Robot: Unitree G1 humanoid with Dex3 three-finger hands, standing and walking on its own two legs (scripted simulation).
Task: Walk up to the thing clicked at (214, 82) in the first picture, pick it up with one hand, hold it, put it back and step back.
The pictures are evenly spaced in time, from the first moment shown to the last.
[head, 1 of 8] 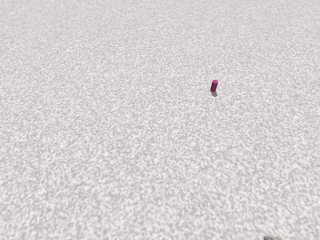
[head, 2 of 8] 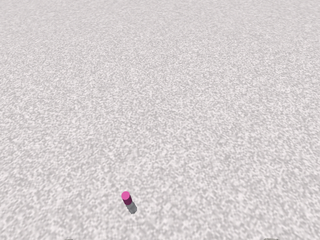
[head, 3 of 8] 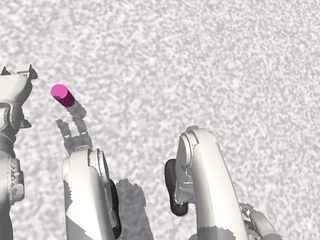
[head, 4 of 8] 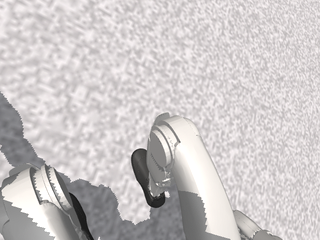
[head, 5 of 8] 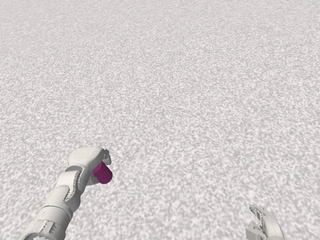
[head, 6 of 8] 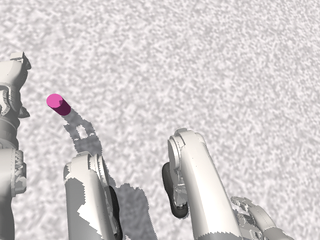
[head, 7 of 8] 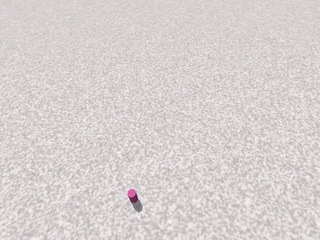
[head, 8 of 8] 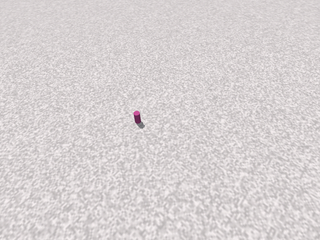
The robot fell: no
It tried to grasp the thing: yes
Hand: left
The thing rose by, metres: 0.65
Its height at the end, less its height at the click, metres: +0.00
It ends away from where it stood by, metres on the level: 0.01
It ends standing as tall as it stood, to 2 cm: yes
